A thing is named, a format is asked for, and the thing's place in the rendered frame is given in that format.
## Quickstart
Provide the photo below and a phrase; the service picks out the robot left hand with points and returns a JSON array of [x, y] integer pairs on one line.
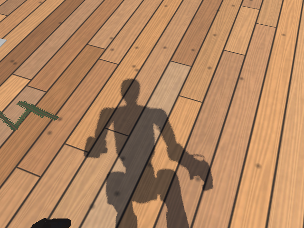
[[52, 223]]

